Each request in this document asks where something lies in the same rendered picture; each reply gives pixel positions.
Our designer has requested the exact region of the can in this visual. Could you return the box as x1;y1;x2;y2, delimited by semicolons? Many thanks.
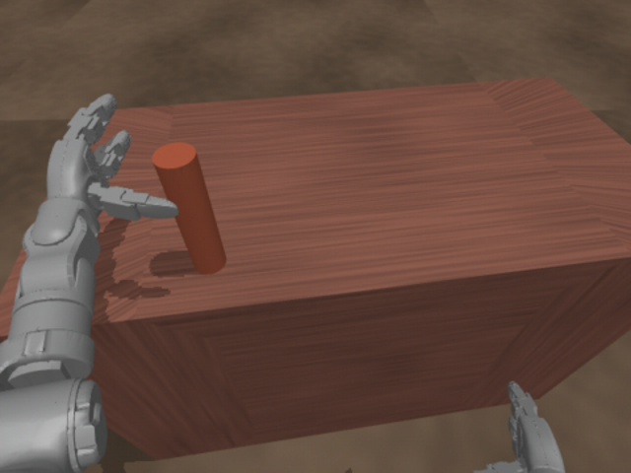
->
152;142;227;275

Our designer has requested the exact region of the left robot arm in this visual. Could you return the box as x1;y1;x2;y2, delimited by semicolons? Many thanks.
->
0;197;107;473

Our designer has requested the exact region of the right robot hand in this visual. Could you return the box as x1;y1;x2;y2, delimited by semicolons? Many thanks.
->
473;381;565;473

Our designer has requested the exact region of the left robot hand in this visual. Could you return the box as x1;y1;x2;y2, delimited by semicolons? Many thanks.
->
46;94;178;222

